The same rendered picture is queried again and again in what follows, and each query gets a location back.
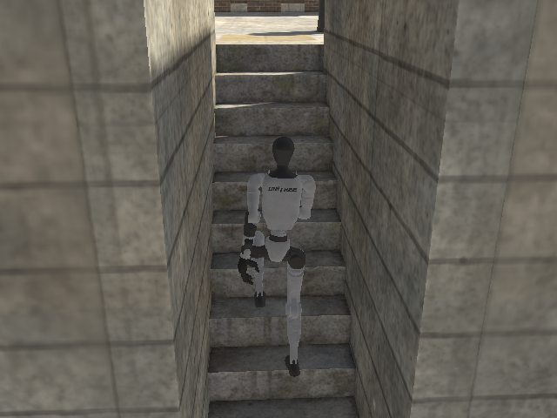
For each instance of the left robot forearm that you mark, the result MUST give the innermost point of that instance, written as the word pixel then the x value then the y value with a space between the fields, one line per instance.
pixel 248 238

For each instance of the right robot upper arm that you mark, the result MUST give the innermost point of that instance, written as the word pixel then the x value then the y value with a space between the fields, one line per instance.
pixel 309 186

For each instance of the left robot upper arm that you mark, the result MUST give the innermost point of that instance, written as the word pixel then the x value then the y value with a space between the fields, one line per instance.
pixel 253 192

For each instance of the left robot hand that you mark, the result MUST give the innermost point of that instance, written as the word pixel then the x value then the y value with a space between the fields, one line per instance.
pixel 242 268

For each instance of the robot right thigh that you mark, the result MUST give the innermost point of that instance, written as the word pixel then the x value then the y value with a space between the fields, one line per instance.
pixel 295 272

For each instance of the robot left thigh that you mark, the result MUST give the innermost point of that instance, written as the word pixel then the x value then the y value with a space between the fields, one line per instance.
pixel 258 248

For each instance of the robot thigh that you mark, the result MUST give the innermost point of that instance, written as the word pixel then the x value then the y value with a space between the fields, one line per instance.
pixel 295 272
pixel 258 248

